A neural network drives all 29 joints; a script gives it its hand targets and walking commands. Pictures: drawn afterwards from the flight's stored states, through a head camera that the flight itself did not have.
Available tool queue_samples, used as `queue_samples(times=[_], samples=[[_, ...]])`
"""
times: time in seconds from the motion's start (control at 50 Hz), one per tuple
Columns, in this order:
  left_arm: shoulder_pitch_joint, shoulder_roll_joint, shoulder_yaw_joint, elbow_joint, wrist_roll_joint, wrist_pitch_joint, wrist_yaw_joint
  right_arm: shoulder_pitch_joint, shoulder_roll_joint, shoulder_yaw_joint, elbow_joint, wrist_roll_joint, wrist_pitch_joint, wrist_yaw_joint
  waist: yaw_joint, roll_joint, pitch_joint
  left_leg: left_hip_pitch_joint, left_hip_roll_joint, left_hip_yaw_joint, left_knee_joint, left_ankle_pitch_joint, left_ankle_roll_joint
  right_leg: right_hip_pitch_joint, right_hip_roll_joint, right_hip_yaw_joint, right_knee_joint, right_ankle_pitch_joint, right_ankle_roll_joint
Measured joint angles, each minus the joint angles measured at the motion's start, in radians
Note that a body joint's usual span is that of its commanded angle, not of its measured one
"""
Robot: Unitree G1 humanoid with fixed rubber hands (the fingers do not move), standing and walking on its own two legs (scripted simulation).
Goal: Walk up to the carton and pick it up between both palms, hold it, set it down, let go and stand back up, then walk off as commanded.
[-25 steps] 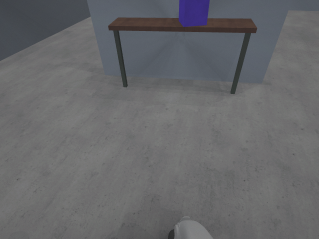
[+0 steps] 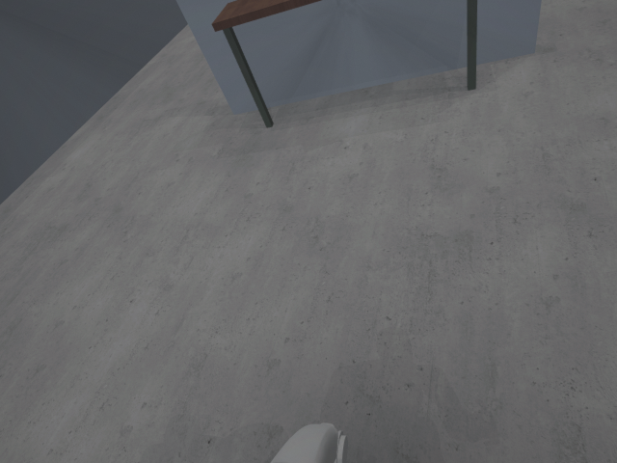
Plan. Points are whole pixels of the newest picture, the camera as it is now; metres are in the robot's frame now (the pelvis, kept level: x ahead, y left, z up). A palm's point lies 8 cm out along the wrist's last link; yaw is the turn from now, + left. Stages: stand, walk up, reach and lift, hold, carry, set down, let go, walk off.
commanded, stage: walk off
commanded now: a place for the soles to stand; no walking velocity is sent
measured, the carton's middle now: out of the picture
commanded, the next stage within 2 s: stand in 0.82 s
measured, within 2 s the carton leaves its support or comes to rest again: neither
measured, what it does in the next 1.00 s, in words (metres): walks ahead: left foot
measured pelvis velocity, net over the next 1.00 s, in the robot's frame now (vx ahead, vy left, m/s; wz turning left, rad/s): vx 0.27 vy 0.15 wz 0.02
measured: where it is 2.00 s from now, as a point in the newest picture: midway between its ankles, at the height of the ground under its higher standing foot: (363, 444)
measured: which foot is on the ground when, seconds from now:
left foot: up 0.00-0.52, down 0.54-1.00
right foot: down 0.00-0.60, up 0.62-1.00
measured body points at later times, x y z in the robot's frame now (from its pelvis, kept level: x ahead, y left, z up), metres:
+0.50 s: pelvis +0.10 +0.06 -0.01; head +0.10 +0.02 +0.44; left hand +0.06 +0.39 -0.09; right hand +0.23 -0.28 -0.12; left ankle +0.20 +0.19 -0.70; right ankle -0.03 -0.08 -0.72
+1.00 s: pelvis +0.27 +0.15 -0.01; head +0.33 +0.18 +0.44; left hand +0.32 +0.47 -0.14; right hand +0.38 -0.19 -0.09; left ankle +0.22 +0.19 -0.72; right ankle +0.34 +0.00 -0.69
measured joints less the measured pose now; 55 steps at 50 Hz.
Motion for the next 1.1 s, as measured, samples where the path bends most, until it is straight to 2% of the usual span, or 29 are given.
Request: queue_samples(times=[0.14,0.28,0.4,0.54,0.56,0.6,0.64,0.68,0.76,0.88,0.98,1.04,1.06,1.08,1.1], samples=[[0.000,0.039,0.000,0.001,0.000,-0.012,0.000,0.000,-0.068,0.000,0.000,0.000,-0.016,0.008,0.000,-0.082,-0.005,0.001,0.000,0.000,-0.148,0.041,0.000,0.008,0.000,0.000,-0.096,0.064,-0.009],[-0.009,0.020,0.000,0.000,0.000,-0.019,0.000,0.000,-0.109,0.000,0.000,0.000,-0.035,0.025,0.000,-0.109,-0.072,0.001,0.001,0.000,-0.232,0.102,0.000,0.050,0.001,0.000,-0.126,0.043,-0.004],[-0.039,0.020,0.000,0.000,0.000,-0.027,0.000,0.000,-0.107,0.000,0.000,0.000,-0.049,0.037,0.000,-0.103,-0.121,0.018,0.014,-0.001,-0.336,0.114,0.000,0.092,0.001,-0.001,-0.126,-0.015,0.027],[-0.069,0.052,0.000,0.000,0.000,-0.028,-0.002,0.000,-0.067,0.000,0.000,0.000,-0.080,0.033,-0.001,-0.110,-0.137,0.118,0.037,0.001,-0.583,0.058,-0.004,0.163,-0.003,0.000,-0.110,-0.127,0.084],[-0.092,0.068,0.000,0.000,0.000,-0.028,-0.002,0.000,-0.047,0.001,0.000,0.000,-0.088,0.028,-0.001,-0.137,-0.123,0.119,0.019,0.012,-0.561,0.024,-0.001,0.166,-0.023,0.001,-0.086,-0.146,0.087],[-0.153,0.085,0.000,0.000,0.000,-0.028,-0.002,0.000,-0.016,0.004,0.000,0.000,-0.113,0.019,-0.002,-0.169,-0.088,0.122,-0.008,0.020,-0.521,-0.018,0.022,0.113,-0.047,-0.002,0.072,-0.061,0.069],[-0.206,0.085,0.000,-0.002,0.000,-0.029,-0.002,0.000,-0.005,0.009,0.000,0.000,-0.128,0.011,-0.003,-0.171,-0.066,0.134,-0.006,0.018,-0.511,-0.039,0.046,0.007,-0.029,-0.004,0.287,-0.052,0.051],[-0.247,0.084,0.000,-0.005,0.000,-0.029,-0.002,0.000,-0.005,0.010,0.000,0.000,-0.135,0.000,-0.002,-0.170,-0.048,0.160,-0.001,0.018,-0.526,-0.052,0.060,-0.092,-0.002,-0.003,0.424,-0.053,0.041],[-0.294,0.085,-0.001,-0.021,0.000,-0.029,-0.011,0.000,-0.005,0.010,0.000,0.000,-0.136,-0.026,-0.001,-0.173,-0.009,0.234,-0.002,0.019,-0.570,-0.070,0.074,-0.218,0.013,-0.001,0.452,-0.054,0.040],[-0.318,0.085,0.000,-0.023,0.000,-0.018,-0.020,0.000,-0.005,0.010,0.000,0.000,-0.132,-0.039,-0.001,-0.182,0.051,0.352,-0.012,0.020,-0.595,-0.123,0.093,-0.291,0.013,-0.001,0.377,-0.042,0.040],[-0.340,0.070,-0.001,-0.024,0.000,0.019,-0.020,0.000,0.024,0.010,0.000,0.000,-0.130,-0.077,-0.001,-0.220,0.059,0.420,-0.046,0.020,-0.637,-0.146,0.094,-0.301,0.024,0.000,0.224,-0.002,0.033],[-0.344,0.053,-0.001,-0.024,0.000,0.026,-0.015,0.000,0.039,0.010,0.000,0.000,-0.121,-0.090,0.000,-0.236,0.058,0.439,-0.069,0.021,-0.630,-0.173,0.094,-0.257,0.045,-0.001,0.036,0.096,0.033],[-0.344,0.046,-0.001,-0.024,0.000,0.026,-0.011,0.000,0.040,0.010,0.000,0.000,-0.119,-0.094,0.000,-0.234,0.059,0.440,-0.074,0.021,-0.603,-0.186,0.092,-0.228,0.051,-0.003,-0.031,0.182,0.033],[-0.344,0.031,-0.001,-0.024,0.000,0.026,-0.007,-0.004,0.039,0.010,0.001,0.000,-0.118,-0.100,0.001,-0.217,0.070,0.432,-0.068,0.020,-0.543,-0.191,0.082,-0.204,0.056,-0.010,-0.051,0.270,0.032],[-0.343,0.013,-0.001,-0.023,0.000,0.025,-0.003,-0.013,0.041,0.010,0.001,0.000,-0.116,-0.102,0.001,-0.196,0.080,0.404,-0.059,0.021,-0.447,-0.157,0.056,-0.184,0.065,-0.020,-0.046,0.264,0.032]])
